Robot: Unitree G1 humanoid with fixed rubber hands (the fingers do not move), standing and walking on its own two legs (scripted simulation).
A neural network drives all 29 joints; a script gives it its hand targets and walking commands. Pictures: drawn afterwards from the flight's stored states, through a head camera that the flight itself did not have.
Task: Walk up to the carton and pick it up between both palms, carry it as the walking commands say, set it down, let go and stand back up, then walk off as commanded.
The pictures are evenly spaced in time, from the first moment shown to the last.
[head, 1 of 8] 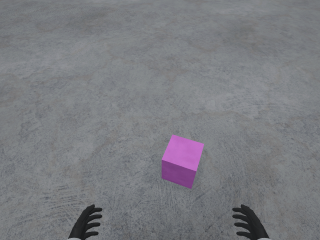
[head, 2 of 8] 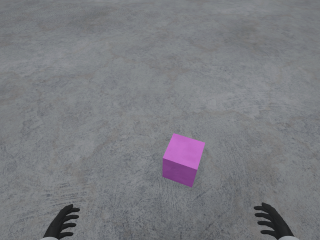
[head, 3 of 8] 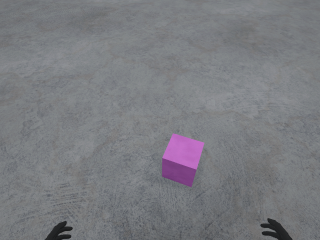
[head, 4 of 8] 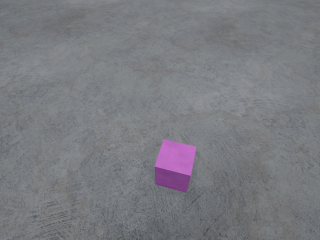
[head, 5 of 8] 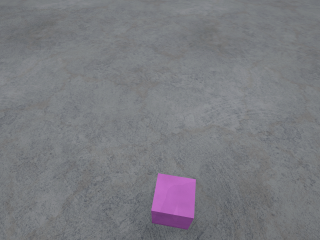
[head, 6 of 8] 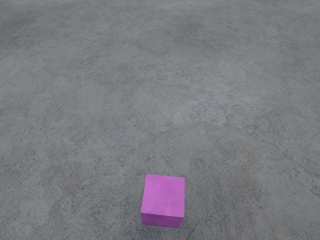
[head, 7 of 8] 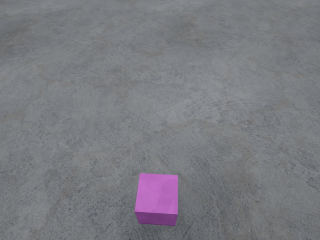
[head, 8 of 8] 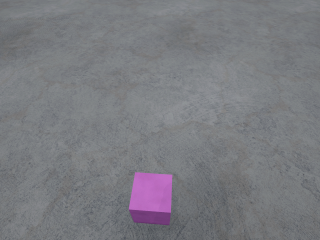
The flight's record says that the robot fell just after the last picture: no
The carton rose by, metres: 0.00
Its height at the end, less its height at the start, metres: +0.00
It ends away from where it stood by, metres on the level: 0.00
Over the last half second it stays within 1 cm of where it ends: yes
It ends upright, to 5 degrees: yes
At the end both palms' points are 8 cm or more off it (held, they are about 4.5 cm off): yes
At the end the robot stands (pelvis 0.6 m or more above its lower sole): yes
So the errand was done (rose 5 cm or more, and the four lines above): no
